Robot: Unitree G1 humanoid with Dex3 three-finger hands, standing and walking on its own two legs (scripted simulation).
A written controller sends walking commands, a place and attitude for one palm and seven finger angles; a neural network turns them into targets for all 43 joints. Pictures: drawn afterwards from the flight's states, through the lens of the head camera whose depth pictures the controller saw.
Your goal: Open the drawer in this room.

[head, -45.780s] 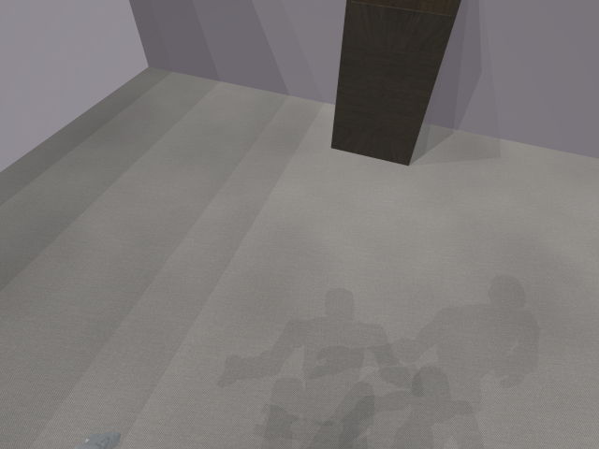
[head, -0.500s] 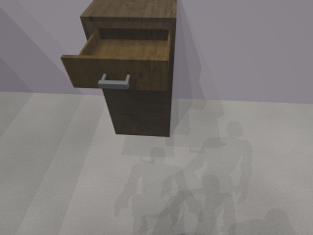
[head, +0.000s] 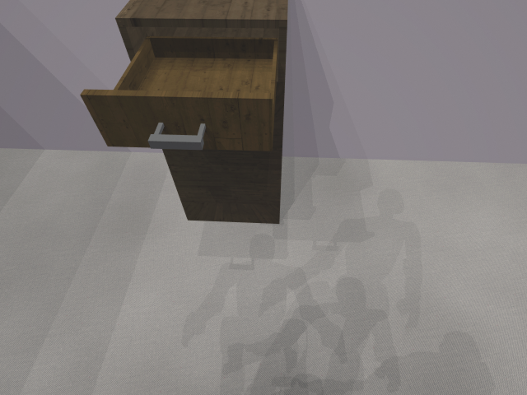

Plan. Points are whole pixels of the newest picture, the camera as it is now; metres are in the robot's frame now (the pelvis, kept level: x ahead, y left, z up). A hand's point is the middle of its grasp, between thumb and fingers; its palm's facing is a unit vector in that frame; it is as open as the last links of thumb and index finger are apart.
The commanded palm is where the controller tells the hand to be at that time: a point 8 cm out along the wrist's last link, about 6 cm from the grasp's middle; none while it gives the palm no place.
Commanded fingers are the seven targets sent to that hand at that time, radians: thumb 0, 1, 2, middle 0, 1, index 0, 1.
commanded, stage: look to check the result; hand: left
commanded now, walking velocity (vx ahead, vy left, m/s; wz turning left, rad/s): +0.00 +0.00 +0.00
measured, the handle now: (178, 135) +0.59 +0.21 +0.03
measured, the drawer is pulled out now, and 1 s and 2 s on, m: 0.30 0.30 0.30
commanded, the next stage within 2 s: stand and wait in 0.14 s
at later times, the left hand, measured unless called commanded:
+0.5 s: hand out of the picture +0.09 +0.24 -0.16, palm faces -0.03 -0.94 -0.33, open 7.4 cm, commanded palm none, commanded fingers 0.00 0.90 0.90 -0.20 -0.30 -0.20 -0.30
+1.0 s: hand out of the picture +0.10 +0.26 -0.16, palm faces -0.04 -0.94 -0.33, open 7.4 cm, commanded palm none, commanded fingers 0.00 0.90 0.90 -0.20 -0.30 -0.20 -0.30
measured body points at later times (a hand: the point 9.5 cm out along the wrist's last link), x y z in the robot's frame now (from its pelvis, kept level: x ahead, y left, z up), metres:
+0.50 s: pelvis +0.01 +0.01 +0.00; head +0.04 +0.00 +0.45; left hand +0.09 +0.29 -0.14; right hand +0.08 -0.28 -0.14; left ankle +0.01 +0.13 -0.75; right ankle -0.02 -0.10 -0.75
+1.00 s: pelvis +0.02 +0.02 +0.00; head +0.05 +0.01 +0.45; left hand +0.10 +0.31 -0.14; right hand +0.09 -0.27 -0.14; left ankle +0.01 +0.13 -0.75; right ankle -0.02 -0.10 -0.75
